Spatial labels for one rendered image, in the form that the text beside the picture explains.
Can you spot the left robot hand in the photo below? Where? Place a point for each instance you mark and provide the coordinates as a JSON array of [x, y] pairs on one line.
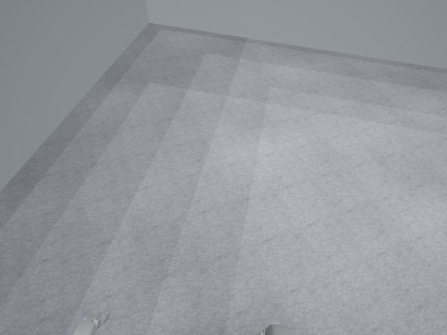
[[91, 323]]

